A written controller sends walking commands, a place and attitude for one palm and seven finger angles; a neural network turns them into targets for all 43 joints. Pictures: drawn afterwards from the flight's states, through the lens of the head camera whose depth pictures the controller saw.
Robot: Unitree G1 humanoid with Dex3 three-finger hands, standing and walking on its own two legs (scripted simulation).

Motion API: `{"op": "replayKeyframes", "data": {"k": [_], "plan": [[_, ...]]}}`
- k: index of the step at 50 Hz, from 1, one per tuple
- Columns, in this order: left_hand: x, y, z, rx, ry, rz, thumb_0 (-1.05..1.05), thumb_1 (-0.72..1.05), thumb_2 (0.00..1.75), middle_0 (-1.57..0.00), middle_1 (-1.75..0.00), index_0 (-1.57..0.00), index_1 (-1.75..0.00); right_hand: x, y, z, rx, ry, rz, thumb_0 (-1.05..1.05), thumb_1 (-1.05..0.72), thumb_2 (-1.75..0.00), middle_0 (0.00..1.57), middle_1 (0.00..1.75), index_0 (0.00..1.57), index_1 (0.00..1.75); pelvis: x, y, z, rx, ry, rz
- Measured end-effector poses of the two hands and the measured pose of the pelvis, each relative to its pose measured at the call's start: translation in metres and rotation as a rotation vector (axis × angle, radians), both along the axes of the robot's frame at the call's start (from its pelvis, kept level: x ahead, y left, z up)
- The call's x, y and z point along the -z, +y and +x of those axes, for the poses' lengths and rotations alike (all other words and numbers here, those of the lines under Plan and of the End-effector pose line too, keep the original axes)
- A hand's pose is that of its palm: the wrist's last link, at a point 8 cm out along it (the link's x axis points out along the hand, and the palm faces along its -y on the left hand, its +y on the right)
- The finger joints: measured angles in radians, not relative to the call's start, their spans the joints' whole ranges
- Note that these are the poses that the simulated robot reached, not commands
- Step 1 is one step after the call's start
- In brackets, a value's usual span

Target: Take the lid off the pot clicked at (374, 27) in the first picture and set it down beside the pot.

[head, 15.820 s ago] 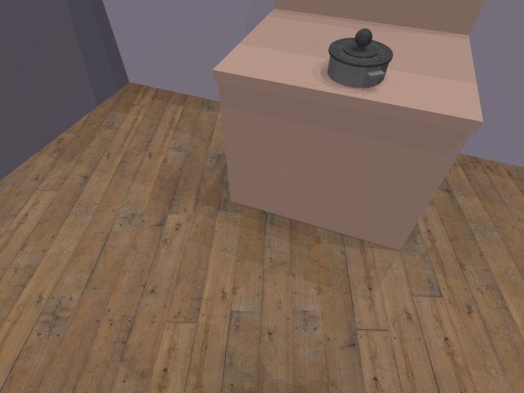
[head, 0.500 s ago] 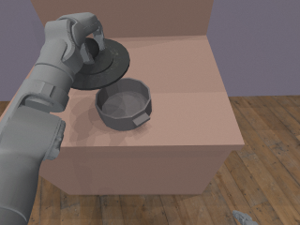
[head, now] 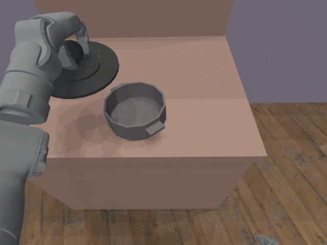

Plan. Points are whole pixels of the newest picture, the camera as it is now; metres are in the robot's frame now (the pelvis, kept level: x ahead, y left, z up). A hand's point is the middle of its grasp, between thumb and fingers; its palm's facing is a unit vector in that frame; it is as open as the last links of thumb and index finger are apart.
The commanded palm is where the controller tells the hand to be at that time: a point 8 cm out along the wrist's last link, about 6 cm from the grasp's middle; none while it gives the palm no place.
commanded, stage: move the lid sideways beside the pot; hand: left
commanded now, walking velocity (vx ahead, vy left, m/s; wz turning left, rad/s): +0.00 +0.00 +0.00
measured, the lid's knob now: (71, 52) +0.51 +0.20 +0.21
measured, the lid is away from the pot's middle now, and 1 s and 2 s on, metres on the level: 0.12 0.24 0.23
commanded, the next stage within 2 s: lower the lid onto the table in 1.06 s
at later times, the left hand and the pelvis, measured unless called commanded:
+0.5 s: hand (38, 58) +0.47 +0.27 +0.22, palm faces -0.30 -0.07 -0.95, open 7.7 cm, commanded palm +0.48 +0.27 +0.30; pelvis +0.00 +0.01 +0.00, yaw +0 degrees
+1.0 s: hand (15, 61) +0.47 +0.31 +0.22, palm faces -0.31 -0.08 -0.95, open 7.7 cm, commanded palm +0.48 +0.31 +0.30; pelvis +0.00 +0.01 +0.00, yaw +0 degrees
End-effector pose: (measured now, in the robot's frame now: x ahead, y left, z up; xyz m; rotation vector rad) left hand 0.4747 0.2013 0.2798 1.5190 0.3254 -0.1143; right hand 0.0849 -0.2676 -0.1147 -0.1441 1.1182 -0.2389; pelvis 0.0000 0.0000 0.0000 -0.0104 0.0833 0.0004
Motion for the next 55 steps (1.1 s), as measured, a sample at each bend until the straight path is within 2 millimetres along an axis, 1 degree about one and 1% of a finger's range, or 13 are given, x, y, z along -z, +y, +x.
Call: {"op": "replayKeyframes", "data": {"k": [9,20,27,39,44,51,55], "plan": [[0.004,0.026,-0.004,-0.034,0.025,-0.009,0.00,0.23,0.71,-0.68,-0.97,-0.66,-0.95,-0.003,0.000,0.004,-0.006,0.001,-0.014,0.00,-0.90,-0.90,0.20,0.30,0.20,0.30,0.000,0.001,-0.002,-0.003,0.000,-0.005],[0.006,0.056,-0.005,-0.050,0.036,-0.001,0.00,0.23,0.71,-0.68,-0.97,-0.66,-0.95,-0.004,-0.003,-0.007,0.009,0.046,-0.041,0.00,-0.90,-0.90,0.20,0.30,0.20,0.30,0.001,0.004,0.000,-0.005,0.007,-0.010],[0.006,0.068,-0.005,-0.053,0.034,-0.006,0.00,0.23,0.71,-0.67,-0.97,-0.66,-0.95,-0.001,-0.001,-0.013,0.014,0.076,-0.038,0.00,-0.90,-0.90,0.20,0.30,0.20,0.30,0.001,0.007,0.001,-0.006,0.014,-0.012],[0.005,0.085,-0.006,-0.067,0.035,0.020,-0.01,0.23,0.71,-0.67,-0.97,-0.66,-0.95,0.000,0.004,-0.015,0.019,0.088,-0.032,0.00,-0.90,-0.90,0.20,0.30,0.20,0.30,0.001,0.009,0.001,-0.003,0.023,-0.015],[0.004,0.097,-0.008,-0.089,0.034,-0.012,0.00,0.23,0.71,-0.67,-0.97,-0.66,-0.95,0.000,0.003,-0.016,0.022,0.092,-0.032,0.00,-0.90,-0.90,0.20,0.30,0.20,0.30,0.002,0.008,0.002,-0.001,0.026,-0.016],[0.007,0.111,-0.011,-0.119,0.050,0.013,0.00,0.23,0.71,-0.67,-0.97,-0.66,-0.95,-0.001,0.000,-0.020,0.025,0.111,-0.046,0.00,-0.90,-0.90,0.20,0.30,0.20,0.30,0.002,0.007,0.001,-0.003,0.029,-0.019],[0.010,0.114,-0.013,-0.126,0.067,0.021,0.00,0.23,0.71,-0.67,-0.97,-0.66,-0.95,-0.001,-0.002,-0.024,0.023,0.132,-0.057,0.00,-0.90,-0.90,0.20,0.30,0.20,0.30,0.002,0.007,0.001,-0.008,0.029,-0.021]]}}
